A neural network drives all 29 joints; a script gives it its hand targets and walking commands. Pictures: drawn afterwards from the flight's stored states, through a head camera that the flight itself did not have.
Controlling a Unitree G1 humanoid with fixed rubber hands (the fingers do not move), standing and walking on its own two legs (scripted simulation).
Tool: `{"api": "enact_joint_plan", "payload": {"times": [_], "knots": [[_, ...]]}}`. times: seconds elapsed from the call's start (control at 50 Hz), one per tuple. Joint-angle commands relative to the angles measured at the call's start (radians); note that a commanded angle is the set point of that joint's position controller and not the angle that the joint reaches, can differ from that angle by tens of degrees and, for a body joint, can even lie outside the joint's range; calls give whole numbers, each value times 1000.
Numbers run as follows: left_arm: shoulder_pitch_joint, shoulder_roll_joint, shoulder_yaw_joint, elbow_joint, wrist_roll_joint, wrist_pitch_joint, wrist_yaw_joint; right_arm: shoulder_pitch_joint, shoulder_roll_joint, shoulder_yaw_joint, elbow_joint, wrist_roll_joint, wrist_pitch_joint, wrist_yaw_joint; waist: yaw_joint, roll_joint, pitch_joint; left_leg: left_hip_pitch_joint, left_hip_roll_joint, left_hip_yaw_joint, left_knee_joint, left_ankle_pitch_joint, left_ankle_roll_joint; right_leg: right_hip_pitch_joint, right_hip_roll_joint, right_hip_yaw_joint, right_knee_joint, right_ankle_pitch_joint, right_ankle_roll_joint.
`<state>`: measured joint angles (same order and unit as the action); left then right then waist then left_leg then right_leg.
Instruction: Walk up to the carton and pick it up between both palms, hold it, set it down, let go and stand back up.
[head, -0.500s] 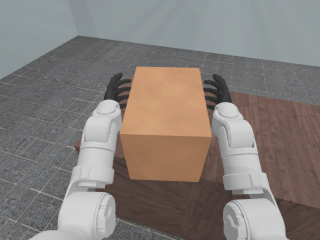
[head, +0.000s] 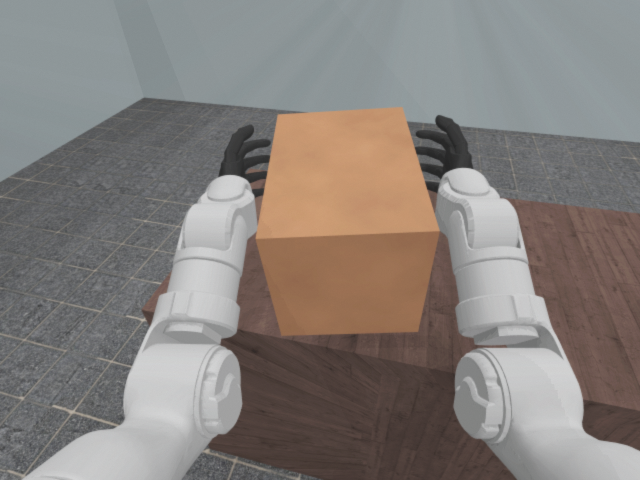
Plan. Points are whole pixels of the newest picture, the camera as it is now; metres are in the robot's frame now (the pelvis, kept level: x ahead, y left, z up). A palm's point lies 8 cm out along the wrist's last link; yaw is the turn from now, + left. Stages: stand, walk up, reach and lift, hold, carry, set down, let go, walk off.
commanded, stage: hold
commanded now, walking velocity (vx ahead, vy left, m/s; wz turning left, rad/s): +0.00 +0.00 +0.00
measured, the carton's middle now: (344, 217) +0.40 -0.02 +0.17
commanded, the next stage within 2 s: set down in 0.20 s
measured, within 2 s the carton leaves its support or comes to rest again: neither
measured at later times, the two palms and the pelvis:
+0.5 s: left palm (165, 235) +0.31 +0.17 +0.22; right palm (413, 208) +0.32 -0.09 +0.25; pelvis -0.02 +0.02 +0.00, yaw +0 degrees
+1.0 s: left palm (240, 228) +0.36 +0.11 +0.19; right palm (467, 211) +0.34 -0.15 +0.22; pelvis -0.07 +0.01 +0.00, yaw -9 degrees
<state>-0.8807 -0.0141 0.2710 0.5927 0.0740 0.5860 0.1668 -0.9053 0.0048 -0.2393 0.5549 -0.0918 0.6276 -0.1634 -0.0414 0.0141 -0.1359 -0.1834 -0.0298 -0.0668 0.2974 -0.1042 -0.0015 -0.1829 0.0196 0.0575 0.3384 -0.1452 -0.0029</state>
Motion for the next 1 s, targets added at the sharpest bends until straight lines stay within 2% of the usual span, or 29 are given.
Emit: {"api": "enact_joint_plan", "payload": {"times": [0.0,0.08,0.14,0.18,0.2,0.22,0.28,0.3,0.34,0.4,0.42,0.46,0.5,0.54,0.58,0.62,0.64,0.68,0.7,0.72,0.76,0.82,0.84,0.86,0.88,0.9,0.92,0.96,0.98], "knots": [[-532,-532,-309,-198,-117,1,-124,-475,681,389,-216,145,-11,78,58,-123,-293,148,-33,27,-61,183,45,177,-37,12,-71,401,58],[-359,-486,-325,-281,-88,35,-152,-320,720,467,-319,149,30,71,102,-138,-289,151,-39,12,-121,230,62,280,-68,26,-64,643,91],[-356,-486,-381,-382,-97,49,-167,-293,717,503,-396,154,41,70,101,-118,-292,181,-33,8,-135,206,69,246,-68,29,-86,585,88],[-456,-503,-434,-437,-118,43,-169,-362,726,521,-412,161,35,67,83,-92,-304,169,-25,12,-127,185,69,198,-53,22,-92,481,75],[-163,-599,-454,-491,-96,60,-172,-176,791,630,-584,174,37,66,80,-57,-376,241,-22,49,-115,313,32,287,-49,18,-118,519,82],[-179,-617,-487,-553,-101,69,-178,-226,774,660,-644,186,40,72,86,-41,-404,263,-22,51,-130,341,22,304,-36,16,-132,533,78],[-266,-621,-584,-759,-148,97,-182,-263,746,688,-746,185,67,76,46,-23,-449,287,-19,59,-128,354,-5,308,-17,-1,-156,487,55],[-293,-607,-621,-833,-168,108,-182,-257,736,697,-769,183,78,76,35,-20,-436,284,-16,70,-133,332,-13,282,-11,-13,-166,434,52],[-293,-569,-656,-872,-177,145,-178,-226,687,669,-738,175,112,86,17,18,-322,261,-8,76,-142,244,-29,194,4,-39,-192,285,29],[-313,-520,-607,-799,-150,194,-184,-190,573,555,-624,103,160,110,-7,53,-165,216,4,80,-153,-34,-48,55,21,-83,-209,-46,4],[-330,-506,-585,-746,-138,204,-188,-195,519,497,-573,76,163,118,-20,80,-120,190,10,73,-158,-150,-52,17,29,-98,-188,-104,0],[-366,-487,-523,-616,-112,217,-195,-235,409,375,-444,24,164,145,-42,132,-88,143,28,42,-183,-375,-64,4,49,-123,-128,-151,-6],[-410,-489,-454,-492,-79,211,-204,-285,353,264,-323,-27,147,178,-57,149,-63,96,42,16,-186,-506,-64,2,61,-127,-73,-155,-5],[-433,-479,-367,-384,-35,186,-211,-345,358,200,-263,-50,115,202,-48,116,-55,91,40,15,-150,-448,-57,-25,55,-116,-55,-137,-4],[-478,-493,-305,-321,-6,146,-216,-398,416,172,-241,-48,77,213,-34,70,-76,121,26,30,-98,-252,-48,-64,40,-97,-70,-69,-3],[-543,-524,-257,-286,12,109,-221,-478,478,165,-220,-48,50,229,-20,21,-146,181,13,44,-63,-133,-36,-82,35,-90,-91,-57,-2],[-582,-525,-228,-253,32,90,-225,-522,510,172,-194,-50,38,238,-6,-2,-189,210,11,50,-59,-156,-28,-94,32,-87,-105,-111,3],[-646,-493,-142,-151,67,54,-233,-607,524,134,-112,-94,19,258,0,-62,-240,231,6,41,-56,-339,-15,-127,29,-81,-116,-341,12],[-678,-476,-101,-82,99,39,-239,-632,501,86,-50,-124,6,268,-2,-58,-204,198,6,39,-64,-441,-11,-144,29,-91,-117,-425,13],[-712,-469,-69,-55,124,19,-242,-652,492,47,0,-151,-9,279,2,-47,-172,155,9,36,-73,-484,-5,-149,36,-103,-93,-421,6],[-743,-478,-21,-37,162,-24,-239,-699,545,51,4,-141,-46,291,42,-70,-144,95,3,50,-59,-369,2,-162,41,-105,-77,-309,-1],[-777,-555,-25,-44,181,-78,-228,-760,712,148,28,-63,-97,296,132,-78,-210,54,-13,91,-28,33,18,-96,19,-78,-72,55,8],[-732,-557,-16,-23,195,-87,-231,-743,743,171,54,-50,-110,301,154,-86,-293,76,-21,99,-38,86,23,-18,15,-64,-67,136,25],[-713,-567,-8,0,215,-95,-238,-713,779,170,118,-69,-117,308,165,-97,-344,81,-27,105,-55,54,28,26,11,-52,-88,90,35],[-695,-562,15,26,241,-101,-249,-694,789,149,147,-97,-122,312,165,-88,-427,118,-30,111,-76,-44,33,72,11,-37,-123,-82,41],[-715,-537,33,41,266,-109,-263,-678,756,82,208,-137,-127,318,150,-47,-464,125,-29,102,-97,-233,27,76,13,-24,-160,-340,38],[-710,-516,58,61,295,-118,-274,-654,734,34,237,-174,-134,321,146,-21,-435,77,-38,112,-115,-318,40,92,16,-22,-161,-425,31],[-721,-501,55,23,304,-147,-287,-611,703,-20,254,-198,-163,329,127,5,-361,-3,-37,118,-128,-286,45,65,31,-32,-149,-318,7],[-723,-517,39,5,289,-162,-293,-610,712,-15,227,-187,-183,324,122,-3,-299,-27,-34,123,-115,-158,47,22,34,-41,-143,-170,-6]]}}
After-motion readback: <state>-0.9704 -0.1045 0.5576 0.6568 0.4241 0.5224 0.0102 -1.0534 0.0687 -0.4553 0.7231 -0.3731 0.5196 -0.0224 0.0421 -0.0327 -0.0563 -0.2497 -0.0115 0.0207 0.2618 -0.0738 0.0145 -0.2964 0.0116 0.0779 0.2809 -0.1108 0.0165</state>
